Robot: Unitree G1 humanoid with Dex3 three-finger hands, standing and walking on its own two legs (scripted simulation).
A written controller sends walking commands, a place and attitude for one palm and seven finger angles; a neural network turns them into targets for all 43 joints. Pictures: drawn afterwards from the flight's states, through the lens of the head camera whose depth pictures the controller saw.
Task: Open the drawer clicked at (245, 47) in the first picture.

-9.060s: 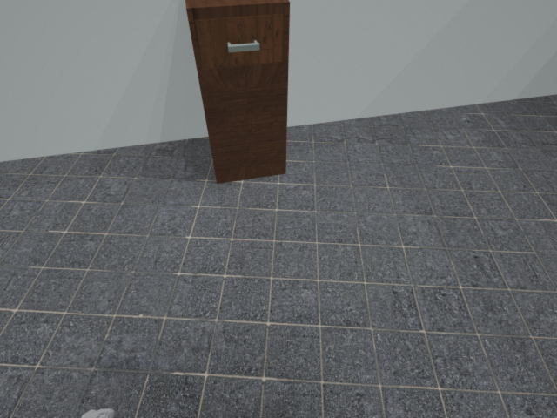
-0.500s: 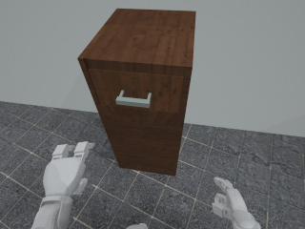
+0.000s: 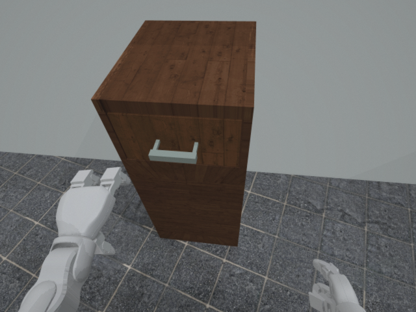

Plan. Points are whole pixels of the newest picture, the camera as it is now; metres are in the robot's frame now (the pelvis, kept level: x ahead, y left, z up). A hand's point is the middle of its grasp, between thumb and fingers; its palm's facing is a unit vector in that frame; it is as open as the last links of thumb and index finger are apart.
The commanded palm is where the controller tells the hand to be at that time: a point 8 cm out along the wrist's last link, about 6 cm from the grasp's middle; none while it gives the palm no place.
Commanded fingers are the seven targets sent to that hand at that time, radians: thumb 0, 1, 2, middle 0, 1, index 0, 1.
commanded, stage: raise the hand with hooked fingers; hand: left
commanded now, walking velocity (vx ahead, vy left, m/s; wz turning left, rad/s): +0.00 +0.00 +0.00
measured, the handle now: (174, 150) +0.50 +0.15 -0.02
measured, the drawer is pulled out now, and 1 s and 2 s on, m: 0.00 0.00 0.00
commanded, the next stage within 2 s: move the hooked fingers above the handle in 0.68 s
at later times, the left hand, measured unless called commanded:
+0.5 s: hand (95, 192) +0.29 +0.24 +0.09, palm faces +0.02 -0.10 -0.99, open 13.8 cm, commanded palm +0.26 +0.25 +0.15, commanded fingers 0.00 -0.50 0.30 -0.30 -1.20 -0.30 -1.20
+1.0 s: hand (105, 196) +0.29 +0.23 +0.08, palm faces +0.03 -0.10 -0.99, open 13.8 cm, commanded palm +0.28 +0.23 +0.14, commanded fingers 0.00 -0.50 0.30 -0.30 -1.20 -0.30 -1.20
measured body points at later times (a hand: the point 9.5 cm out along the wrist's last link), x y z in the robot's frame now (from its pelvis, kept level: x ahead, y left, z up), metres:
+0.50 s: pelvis -0.01 +0.00 +0.01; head +0.01 -0.02 +0.46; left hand +0.28 +0.24 +0.15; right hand +0.17 -0.23 -0.10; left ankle -0.01 +0.08 -0.72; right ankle -0.05 -0.10 -0.72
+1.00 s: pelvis -0.03 +0.00 +0.01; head +0.00 -0.02 +0.46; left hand +0.29 +0.23 +0.13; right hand +0.17 -0.22 -0.10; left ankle -0.01 +0.08 -0.72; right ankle -0.05 -0.10 -0.72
